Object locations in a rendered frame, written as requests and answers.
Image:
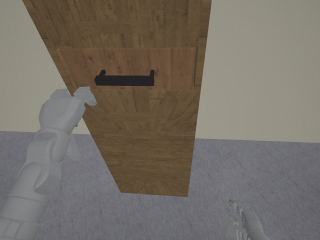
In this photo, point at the left robot hand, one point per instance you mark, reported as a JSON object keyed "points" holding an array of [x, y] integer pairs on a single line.
{"points": [[63, 111]]}

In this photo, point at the drawer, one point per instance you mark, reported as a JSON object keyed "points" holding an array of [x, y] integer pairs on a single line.
{"points": [[173, 66]]}

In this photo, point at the right robot hand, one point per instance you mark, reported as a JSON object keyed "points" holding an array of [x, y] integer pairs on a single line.
{"points": [[239, 229]]}

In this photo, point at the cabinet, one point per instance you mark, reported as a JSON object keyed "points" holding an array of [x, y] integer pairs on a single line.
{"points": [[143, 157]]}

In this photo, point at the robot left forearm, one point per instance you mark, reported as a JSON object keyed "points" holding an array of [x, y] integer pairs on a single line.
{"points": [[41, 174]]}

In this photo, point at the handle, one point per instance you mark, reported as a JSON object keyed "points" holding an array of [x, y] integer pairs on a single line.
{"points": [[124, 80], [133, 116], [112, 27]]}

